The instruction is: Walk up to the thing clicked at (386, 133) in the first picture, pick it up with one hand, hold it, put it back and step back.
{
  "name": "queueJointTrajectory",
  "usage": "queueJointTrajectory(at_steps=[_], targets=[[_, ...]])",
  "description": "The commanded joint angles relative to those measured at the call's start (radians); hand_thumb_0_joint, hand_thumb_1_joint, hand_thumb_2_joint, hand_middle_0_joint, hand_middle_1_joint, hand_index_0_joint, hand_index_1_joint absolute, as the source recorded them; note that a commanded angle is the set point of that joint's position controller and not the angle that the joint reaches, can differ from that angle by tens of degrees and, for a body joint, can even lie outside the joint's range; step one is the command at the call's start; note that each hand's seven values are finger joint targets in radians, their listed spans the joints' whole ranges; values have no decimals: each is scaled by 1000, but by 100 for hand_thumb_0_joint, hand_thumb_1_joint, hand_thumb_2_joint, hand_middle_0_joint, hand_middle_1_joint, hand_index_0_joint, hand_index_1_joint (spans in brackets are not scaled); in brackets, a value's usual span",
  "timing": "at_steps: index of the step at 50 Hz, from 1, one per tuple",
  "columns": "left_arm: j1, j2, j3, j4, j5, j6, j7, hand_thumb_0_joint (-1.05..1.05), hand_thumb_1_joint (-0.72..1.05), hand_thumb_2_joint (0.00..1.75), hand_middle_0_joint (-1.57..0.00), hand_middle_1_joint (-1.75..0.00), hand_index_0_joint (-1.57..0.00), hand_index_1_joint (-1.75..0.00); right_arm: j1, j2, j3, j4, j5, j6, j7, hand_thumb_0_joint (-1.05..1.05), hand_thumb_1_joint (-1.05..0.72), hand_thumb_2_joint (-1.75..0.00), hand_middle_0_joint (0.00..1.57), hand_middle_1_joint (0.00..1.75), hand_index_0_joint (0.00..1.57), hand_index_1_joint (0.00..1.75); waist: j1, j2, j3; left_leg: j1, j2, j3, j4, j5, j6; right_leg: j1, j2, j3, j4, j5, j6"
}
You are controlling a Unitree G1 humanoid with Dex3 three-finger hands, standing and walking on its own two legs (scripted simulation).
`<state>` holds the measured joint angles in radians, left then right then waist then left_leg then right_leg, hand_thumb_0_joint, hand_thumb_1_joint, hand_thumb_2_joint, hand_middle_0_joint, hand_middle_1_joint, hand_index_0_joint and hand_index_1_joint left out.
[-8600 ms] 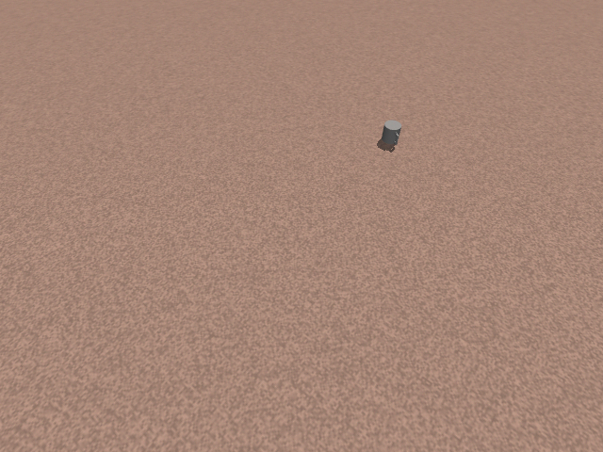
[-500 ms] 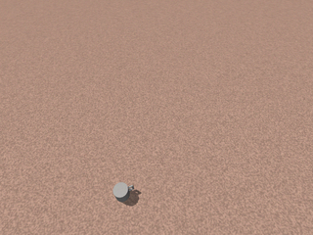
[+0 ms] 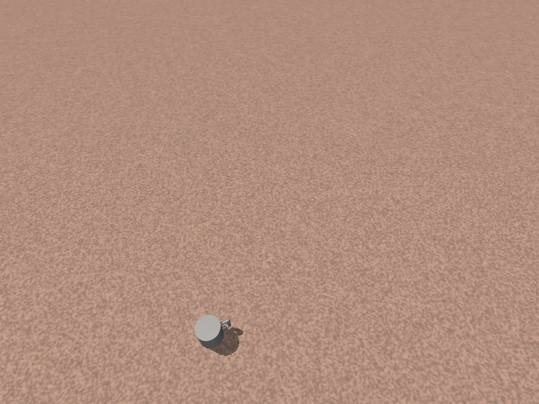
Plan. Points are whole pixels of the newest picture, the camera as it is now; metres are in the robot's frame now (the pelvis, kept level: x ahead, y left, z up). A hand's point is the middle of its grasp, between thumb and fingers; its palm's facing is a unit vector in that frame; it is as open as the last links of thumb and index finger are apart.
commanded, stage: stand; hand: left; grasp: from above
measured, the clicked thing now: (214, 329) +0.45 +0.23 -0.74
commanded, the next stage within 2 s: rise first in 1.14 s
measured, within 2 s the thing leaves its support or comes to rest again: neither
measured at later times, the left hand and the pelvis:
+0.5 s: hand out of the picture +0.07 +0.26 -0.16, palm faces -0.02 -0.94 -0.35, open 7.4 cm; pelvis +0.00 +0.00 +0.00, yaw +0 degrees
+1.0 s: hand out of the picture +0.08 +0.26 -0.16, palm faces -0.03 -0.94 -0.35, open 7.4 cm; pelvis +0.00 +0.00 +0.00, yaw +0 degrees
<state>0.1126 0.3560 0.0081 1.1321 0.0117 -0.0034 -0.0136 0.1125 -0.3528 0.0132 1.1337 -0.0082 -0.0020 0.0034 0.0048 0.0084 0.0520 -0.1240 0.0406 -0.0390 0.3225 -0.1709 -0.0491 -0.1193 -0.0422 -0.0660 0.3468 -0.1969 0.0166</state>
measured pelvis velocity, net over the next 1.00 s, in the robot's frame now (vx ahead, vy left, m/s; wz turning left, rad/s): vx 0.00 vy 0.00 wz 0.00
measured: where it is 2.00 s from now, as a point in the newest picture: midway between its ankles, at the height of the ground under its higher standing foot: outside the picture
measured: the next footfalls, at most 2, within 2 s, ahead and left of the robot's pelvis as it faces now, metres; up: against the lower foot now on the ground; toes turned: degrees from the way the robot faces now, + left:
none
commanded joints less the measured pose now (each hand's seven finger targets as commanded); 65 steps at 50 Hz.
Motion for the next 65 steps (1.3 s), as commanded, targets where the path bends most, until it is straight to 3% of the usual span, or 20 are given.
queueJointTrajectory(at_steps=[1,7,12,24,29,44,58,61,62,63,64,65], targets=[[-30,220,40,-56,-3,-25,16,0,90,90,-20,-30,-20,-30,-39,-212,-43,-58,-3,-24,-11,0,-90,-90,20,30,20,30,2,-16,-89,11,91,-53,-42,169,50,33,-100,86,-59,125,-32],[-31,218,39,-53,-3,-24,17,0,90,90,-20,-30,-20,-30,-37,-210,-42,-55,-2,-20,-10,0,-90,-90,20,30,20,30,0,-18,-70,-4,83,-52,-49,120,47,19,-96,87,-74,70,-31],[-32,222,40,-58,-3,-25,18,0,90,90,-20,-30,-20,-30,-32,-211,-42,-59,-3,-20,-10,0,-90,-90,20,30,20,30,-1,-9,-86,2,86,-49,-40,151,49,37,-102,92,-65,122,-35],[-34,218,38,-61,-4,-24,18,0,90,90,-20,-30,-20,-30,-30,-212,-41,-61,-2,-19,-10,0,-90,-90,20,30,20,30,-2,-12,-78,3,87,-49,-41,141,47,30,-99,91,-71,108,-33],[-33,215,37,-63,-1,-26,19,0,90,90,-20,-30,-20,-30,-32,-215,-44,-64,-3,-21,-11,0,-90,-90,20,30,20,30,-2,-3,-100,10,93,-46,-26,178,52,50,-103,89,-60,162,-32],[-28,218,37,-67,-2,-28,20,0,90,90,-20,-30,-20,-30,-31,-212,-44,-67,-2,-20,-11,0,-90,-90,20,30,20,30,-3,-7,-94,21,91,-43,-31,189,52,48,-101,87,-64,175,-31],[-32,216,40,-63,-2,-23,17,0,90,90,-20,-30,-20,-30,-30,-219,-46,-66,-3,-20,-11,0,-90,-90,20,30,20,30,0,5,-64,-5,87,-48,-53,112,56,33,-96,89,-74,78,-32],[-24,217,40,-64,-1,-23,17,0,90,90,-20,-30,-20,-30,-24,-219,-47,-68,-4,-21,-11,0,-90,-90,20,30,20,30,1,-1,-78,2,91,-48,-46,130,56,39,-99,89,-67,92,-34],[-22,217,38,-64,-1,-23,18,0,82,94,-12,-38,-12,-38,-30,-213,-46,-69,-3,-21,-10,0,-93,-92,20,30,20,30,1,-6,-73,7,90,-52,-47,154,54,27,-96,84,-65,105,-34],[-373,20,31,-415,-54,-114,28,0,74,99,-15,-46,-13,-46,-27,-36,-14,-344,65,-73,-32,0,-101,-93,20,30,20,30,-127,53,-9,-91,-58,95,33,-21,49,-202,15,43,-14,65,-21],[-440,86,53,-362,-49,-106,34,0,66,98,-17,-54,-15,-54,27,-65,-18,-284,64,-70,-42,0,-98,-92,20,30,20,30,-91,8,-55,-88,-60,88,41,-27,54,-138,14,27,-11,43,-14],[-281,195,121,-219,-25,-74,37,0,58,94,-15,-62,-15,-62,70,-106,-43,-285,68,-61,-54,0,-97,-92,20,30,20,30,-67,-42,-50,-100,-52,86,54,-23,56,-133,24,17,1,30,-16]])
